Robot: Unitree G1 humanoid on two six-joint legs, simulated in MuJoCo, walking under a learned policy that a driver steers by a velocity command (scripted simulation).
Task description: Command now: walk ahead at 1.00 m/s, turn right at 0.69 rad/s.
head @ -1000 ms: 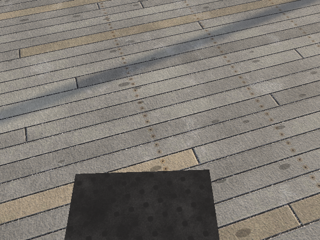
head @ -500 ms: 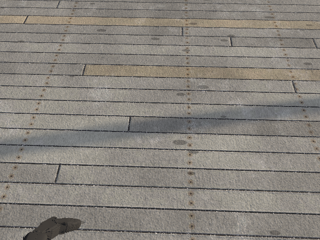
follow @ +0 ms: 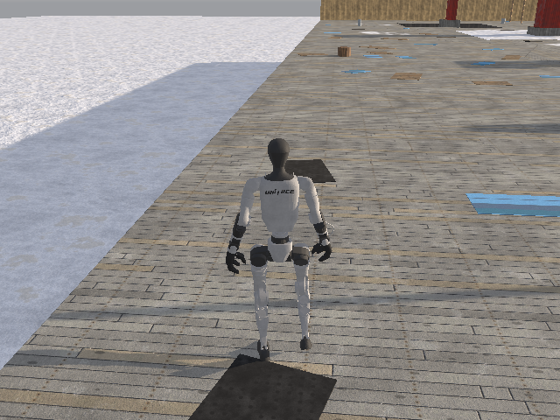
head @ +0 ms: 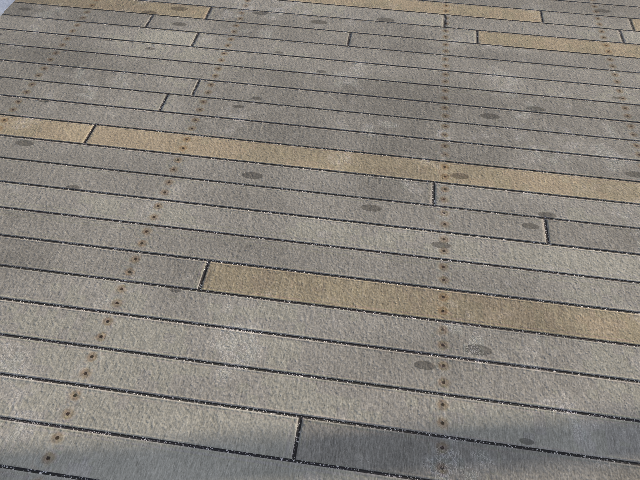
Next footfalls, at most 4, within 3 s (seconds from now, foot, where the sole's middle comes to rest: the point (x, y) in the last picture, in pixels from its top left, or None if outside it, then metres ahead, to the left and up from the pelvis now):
0.26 right None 0.46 -0.10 -0.77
0.80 left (358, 401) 0.67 -0.04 -0.77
1.16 right None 0.46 -0.12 -0.77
1.62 left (391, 299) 0.94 -0.13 -0.77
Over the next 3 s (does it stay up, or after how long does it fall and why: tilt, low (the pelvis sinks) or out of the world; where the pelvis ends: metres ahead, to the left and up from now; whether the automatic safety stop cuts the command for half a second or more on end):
stays up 1.61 -0.53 0.00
